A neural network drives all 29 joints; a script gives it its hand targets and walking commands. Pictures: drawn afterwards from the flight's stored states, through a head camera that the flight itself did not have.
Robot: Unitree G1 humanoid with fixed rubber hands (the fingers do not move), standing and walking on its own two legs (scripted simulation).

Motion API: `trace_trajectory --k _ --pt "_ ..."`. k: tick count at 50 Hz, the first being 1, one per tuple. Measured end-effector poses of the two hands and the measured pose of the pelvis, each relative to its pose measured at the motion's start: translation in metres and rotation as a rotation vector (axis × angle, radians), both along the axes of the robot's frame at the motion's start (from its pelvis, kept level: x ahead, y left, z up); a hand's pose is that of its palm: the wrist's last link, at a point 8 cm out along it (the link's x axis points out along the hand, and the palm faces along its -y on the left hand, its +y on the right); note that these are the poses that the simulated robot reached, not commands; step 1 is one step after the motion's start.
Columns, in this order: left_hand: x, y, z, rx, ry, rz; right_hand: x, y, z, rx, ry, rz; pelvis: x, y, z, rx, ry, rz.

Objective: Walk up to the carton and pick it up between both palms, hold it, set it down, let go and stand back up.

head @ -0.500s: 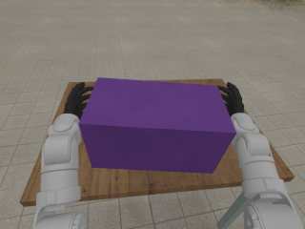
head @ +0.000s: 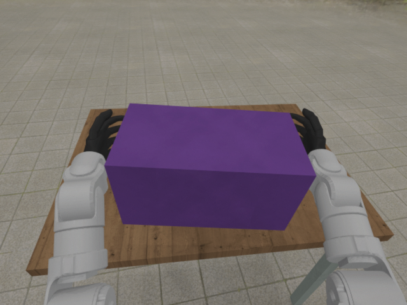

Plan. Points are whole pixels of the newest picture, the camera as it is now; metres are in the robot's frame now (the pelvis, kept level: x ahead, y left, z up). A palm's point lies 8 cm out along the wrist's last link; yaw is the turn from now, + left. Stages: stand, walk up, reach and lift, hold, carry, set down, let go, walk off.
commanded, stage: hold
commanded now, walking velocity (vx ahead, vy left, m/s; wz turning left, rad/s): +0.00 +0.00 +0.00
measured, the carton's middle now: (207, 167) +0.34 +0.00 +0.14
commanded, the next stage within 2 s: none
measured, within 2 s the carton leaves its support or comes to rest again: neither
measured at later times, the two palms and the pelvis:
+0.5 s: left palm (97, 154) +0.34 +0.20 +0.17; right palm (311, 150) +0.36 -0.20 +0.18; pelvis +0.00 +0.00 +0.00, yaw +0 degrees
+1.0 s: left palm (98, 153) +0.34 +0.20 +0.18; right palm (313, 150) +0.35 -0.20 +0.18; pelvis +0.00 +0.00 +0.00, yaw +0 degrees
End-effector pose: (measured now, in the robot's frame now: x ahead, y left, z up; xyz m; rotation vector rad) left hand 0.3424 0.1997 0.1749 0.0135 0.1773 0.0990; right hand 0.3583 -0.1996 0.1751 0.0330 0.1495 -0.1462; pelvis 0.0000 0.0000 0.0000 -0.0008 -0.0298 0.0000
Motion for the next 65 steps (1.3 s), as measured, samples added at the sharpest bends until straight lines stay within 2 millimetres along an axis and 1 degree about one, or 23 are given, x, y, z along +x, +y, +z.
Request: trace_trajectory --k 4,10,17,24,31,44,50,54,65 --pt "-0.0015 -0.0003 0.0013 -0.004 -0.012 -0.001 -0.0019 -0.0002 0.0025 0.001 -0.013 -0.003 0.0008 -0.0004 0.0 0.0 -0.003 0.003" --pt "-0.0005 -0.0004 -0.0026 -0.01 0.008 -0.002 -0.0018 -0.0005 -0.0018 0.001 0.007 -0.005 0.0004 -0.0011 0.0 0.002 -0.009 0.002" --pt "-0.0016 0.0001 -0.0003 -0.008 -0.008 -0.002 -0.0027 0.0001 0.0009 0.002 -0.009 -0.005 -0.0006 -0.0014 0.0 0.001 -0.011 0.005" --pt "-0.0019 0.0014 -0.0024 -0.01 0.001 0.0 -0.0019 0.0014 0.0008 -0.003 -0.001 -0.002 -0.0022 -0.0015 0.0 0.001 -0.008 0.004" --pt "-0.0032 0.0017 0.0015 -0.002 -0.006 0.002 -0.0027 0.0017 0.0027 0.003 -0.009 -0.001 -0.0025 -0.0011 -0.0002 0.0 -0.006 0.004" --pt "-0.002 0.0 -0.0013 -0.005 0.005 -0.002 -0.0029 0.0 0.0 -0.003 0.001 -0.003 -0.0038 -0.0008 0.0 0.001 -0.009 0.002" --pt "-0.0012 -0.0006 0.0007 -0.004 -0.005 -0.004 -0.0036 -0.0007 0.0014 0.002 -0.009 -0.007 -0.0035 -0.0007 -0.0001 0.001 -0.005 0.003" --pt "0.0007 -0.0008 -0.002 -0.008 0.013 -0.005 -0.002 -0.0009 -0.0014 0.001 0.008 -0.008 -0.0036 -0.0004 0.0001 0.002 -0.007 0.0" --pt "-0.0007 -0.0008 0.0008 0.001 -0.004 -0.004 -0.0025 -0.0009 0.0016 0.001 -0.01 -0.005 -0.001 0.0004 0.0001 0.0 -0.007 0.0"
